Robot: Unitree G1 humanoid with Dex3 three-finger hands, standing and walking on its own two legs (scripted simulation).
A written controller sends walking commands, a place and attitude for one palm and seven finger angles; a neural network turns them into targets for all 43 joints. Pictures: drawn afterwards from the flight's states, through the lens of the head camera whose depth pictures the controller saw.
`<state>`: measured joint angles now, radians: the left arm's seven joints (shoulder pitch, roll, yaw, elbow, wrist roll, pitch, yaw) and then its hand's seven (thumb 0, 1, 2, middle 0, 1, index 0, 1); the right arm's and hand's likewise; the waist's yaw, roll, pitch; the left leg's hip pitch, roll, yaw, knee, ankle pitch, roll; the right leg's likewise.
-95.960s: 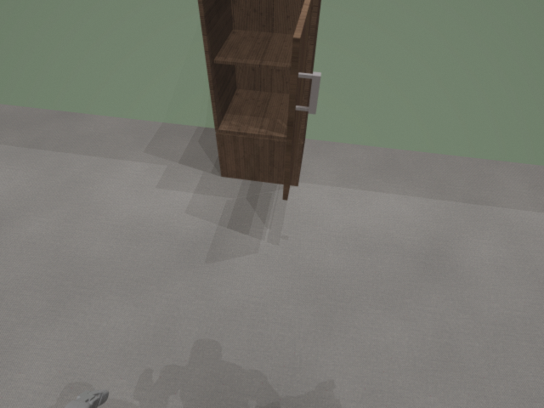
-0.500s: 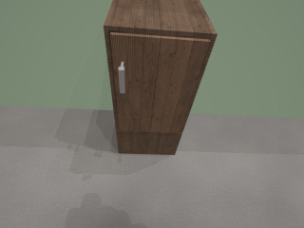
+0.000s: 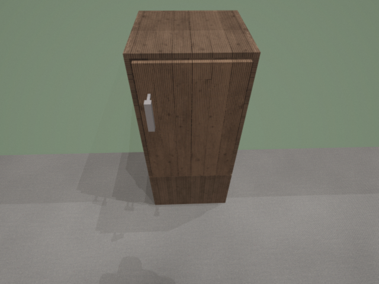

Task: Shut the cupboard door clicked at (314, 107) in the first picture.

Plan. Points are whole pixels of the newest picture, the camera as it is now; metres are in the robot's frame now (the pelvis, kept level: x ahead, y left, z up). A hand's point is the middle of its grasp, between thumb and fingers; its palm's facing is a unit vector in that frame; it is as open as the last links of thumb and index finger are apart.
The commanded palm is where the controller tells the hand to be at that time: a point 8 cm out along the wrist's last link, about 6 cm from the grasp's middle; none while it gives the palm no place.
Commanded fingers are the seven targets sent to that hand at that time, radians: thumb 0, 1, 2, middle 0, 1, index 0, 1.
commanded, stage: let the arm hang, fingers relaxed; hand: left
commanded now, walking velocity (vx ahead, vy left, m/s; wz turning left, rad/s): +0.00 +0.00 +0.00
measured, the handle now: (150, 112) +0.65 +0.18 -0.03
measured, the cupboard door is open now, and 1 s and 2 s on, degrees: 0 0 0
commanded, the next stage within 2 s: look to check the result in 0.24 s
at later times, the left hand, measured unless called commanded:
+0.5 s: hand out of the picture -0.04 +0.16 -0.17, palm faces +0.06 -0.98 -0.18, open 7.3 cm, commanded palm none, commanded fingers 0.00 0.90 0.90 -0.20 -0.30 -0.20 -0.30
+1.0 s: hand out of the picture -0.02 +0.15 -0.18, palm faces +0.06 -0.99 -0.16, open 7.3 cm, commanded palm none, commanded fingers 0.00 0.90 0.90 -0.20 -0.30 -0.20 -0.30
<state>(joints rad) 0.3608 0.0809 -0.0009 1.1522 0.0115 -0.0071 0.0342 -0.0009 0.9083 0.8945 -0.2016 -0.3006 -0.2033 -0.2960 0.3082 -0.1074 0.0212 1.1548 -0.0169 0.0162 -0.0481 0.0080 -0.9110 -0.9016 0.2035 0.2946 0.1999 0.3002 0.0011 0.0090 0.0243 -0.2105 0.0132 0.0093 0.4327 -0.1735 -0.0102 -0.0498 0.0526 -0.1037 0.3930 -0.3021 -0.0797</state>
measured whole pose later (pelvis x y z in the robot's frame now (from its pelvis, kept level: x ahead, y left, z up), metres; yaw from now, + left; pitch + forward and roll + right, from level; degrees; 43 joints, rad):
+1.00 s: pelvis +0.02 +0.00 +0.00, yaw +0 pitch -2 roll +1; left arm 0.35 0.10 0.01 1.14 0.01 -0.01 0.04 0.00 0.91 0.89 -0.20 -0.30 -0.20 -0.30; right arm 0.30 -0.12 0.02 1.15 -0.02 0.01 -0.05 0.00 -0.91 -0.90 0.20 0.29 0.20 0.30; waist 0.00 -0.01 0.05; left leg -0.19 0.00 0.02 0.42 -0.19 -0.01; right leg -0.03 0.04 -0.10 0.38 -0.32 -0.08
